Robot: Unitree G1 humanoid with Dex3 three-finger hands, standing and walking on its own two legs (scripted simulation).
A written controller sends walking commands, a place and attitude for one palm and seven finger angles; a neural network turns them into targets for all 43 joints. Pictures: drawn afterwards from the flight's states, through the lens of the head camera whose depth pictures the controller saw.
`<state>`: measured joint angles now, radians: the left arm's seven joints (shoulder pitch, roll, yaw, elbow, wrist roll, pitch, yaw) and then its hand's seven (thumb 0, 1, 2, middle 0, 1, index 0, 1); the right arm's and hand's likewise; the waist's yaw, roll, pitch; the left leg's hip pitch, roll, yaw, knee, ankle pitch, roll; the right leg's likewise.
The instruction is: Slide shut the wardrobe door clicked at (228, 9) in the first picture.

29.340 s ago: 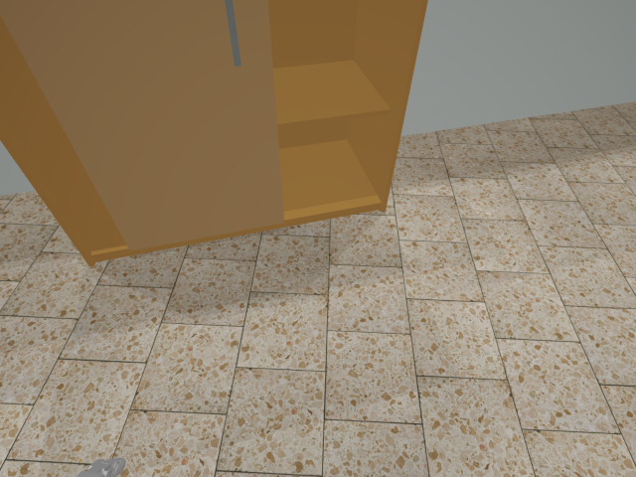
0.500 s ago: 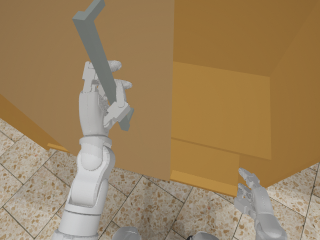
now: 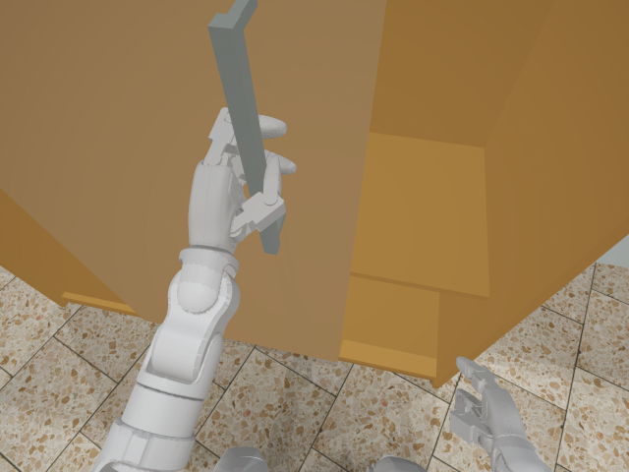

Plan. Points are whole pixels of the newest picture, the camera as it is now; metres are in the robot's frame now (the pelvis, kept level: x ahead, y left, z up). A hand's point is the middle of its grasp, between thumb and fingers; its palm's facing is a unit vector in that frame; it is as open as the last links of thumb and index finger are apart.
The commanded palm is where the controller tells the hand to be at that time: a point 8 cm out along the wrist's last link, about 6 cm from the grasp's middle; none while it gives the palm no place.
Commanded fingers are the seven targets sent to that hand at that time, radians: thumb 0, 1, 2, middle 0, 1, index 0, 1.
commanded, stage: step sideways, sliding the door along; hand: left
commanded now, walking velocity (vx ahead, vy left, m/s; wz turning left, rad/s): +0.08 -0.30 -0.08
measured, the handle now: (262, 156) +0.40 +0.12 +0.17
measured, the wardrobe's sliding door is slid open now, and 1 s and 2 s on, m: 0.29 0.10 0.00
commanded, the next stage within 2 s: stop walking and hold the door there in 1.94 s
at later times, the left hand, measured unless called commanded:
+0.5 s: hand (372, 213) +0.34 +0.00 +0.17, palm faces +0.15 -0.99 -0.06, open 6.0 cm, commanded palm +0.31 -0.02 +0.17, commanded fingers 0.00 0.90 0.90 -0.45 -1.40 -0.45 -1.40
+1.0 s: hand (485, 226) +0.34 -0.11 +0.17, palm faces +0.30 -0.95 -0.05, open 6.1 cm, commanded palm +0.30 -0.13 +0.17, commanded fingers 0.00 0.90 0.90 -0.45 -1.40 -0.45 -1.40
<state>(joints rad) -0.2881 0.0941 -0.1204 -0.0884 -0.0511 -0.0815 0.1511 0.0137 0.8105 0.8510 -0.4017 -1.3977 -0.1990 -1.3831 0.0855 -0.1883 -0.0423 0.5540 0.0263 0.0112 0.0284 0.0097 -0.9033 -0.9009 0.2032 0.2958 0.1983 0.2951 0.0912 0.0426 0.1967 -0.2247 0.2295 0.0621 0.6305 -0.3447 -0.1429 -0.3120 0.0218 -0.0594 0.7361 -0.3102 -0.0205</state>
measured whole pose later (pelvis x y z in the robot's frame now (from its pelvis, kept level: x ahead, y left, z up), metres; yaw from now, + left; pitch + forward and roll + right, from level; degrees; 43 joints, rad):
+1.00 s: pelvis -0.04 -0.28 +0.01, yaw -2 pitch -2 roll +1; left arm -0.36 0.18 0.11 0.15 -0.10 -0.02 0.22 0.01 0.80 0.87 -0.40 -1.40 -0.18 -1.40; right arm 0.15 -0.22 -0.04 0.64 0.04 -0.02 -0.03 0.01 -0.90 -0.90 0.20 0.30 0.20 0.30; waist 0.07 0.01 0.10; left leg -0.18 0.08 0.06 0.52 -0.25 -0.02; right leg -0.30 0.05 -0.08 0.65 -0.29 -0.06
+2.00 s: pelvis +0.06 -0.46 +0.02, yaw +0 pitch +0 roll -2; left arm 0.07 0.13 0.26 -0.30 -0.06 -0.03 0.34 0.00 0.80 0.84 -0.26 -1.40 -0.03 -1.35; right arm 0.17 -0.25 -0.06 0.56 0.04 -0.14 -0.03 0.01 -0.91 -0.90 0.20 0.30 0.20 0.29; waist 0.09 0.04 0.11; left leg -0.11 0.17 0.07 0.49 -0.34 -0.07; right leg -0.22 -0.07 -0.09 0.56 -0.22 0.04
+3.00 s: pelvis +0.08 -0.42 +0.02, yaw -3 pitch +0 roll -3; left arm 0.31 0.21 0.23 -0.35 -0.05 -0.11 0.24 -0.02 0.75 0.83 -0.45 -1.40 -0.12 -1.35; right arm 0.20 -0.17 0.02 0.58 0.00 -0.08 -0.06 0.01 -0.90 -0.90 0.21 0.30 0.20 0.30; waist 0.02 0.04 0.00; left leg -0.05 0.13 0.19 0.44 -0.38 -0.03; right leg -0.19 -0.11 -0.05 0.51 -0.19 0.04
